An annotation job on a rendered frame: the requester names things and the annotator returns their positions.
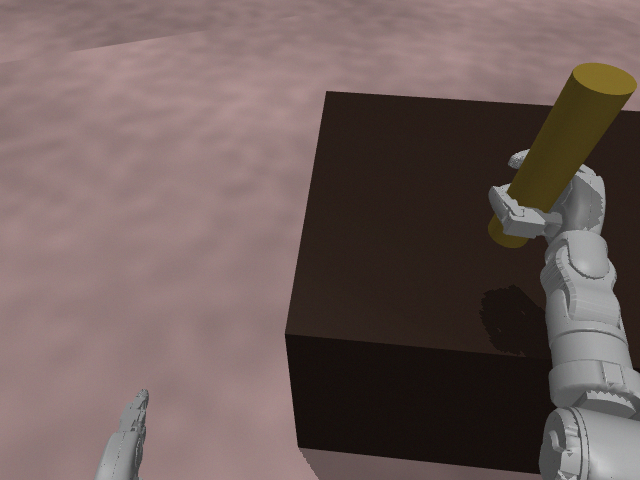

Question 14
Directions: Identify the can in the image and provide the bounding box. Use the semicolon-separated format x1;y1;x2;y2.
488;63;637;248

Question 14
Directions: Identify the right robot hand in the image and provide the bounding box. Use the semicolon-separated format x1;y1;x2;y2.
488;149;606;246

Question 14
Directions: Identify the left robot hand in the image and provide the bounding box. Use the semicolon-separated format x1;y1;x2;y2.
94;389;149;480

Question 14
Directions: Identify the right robot arm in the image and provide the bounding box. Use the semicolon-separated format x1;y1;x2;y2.
539;230;640;480

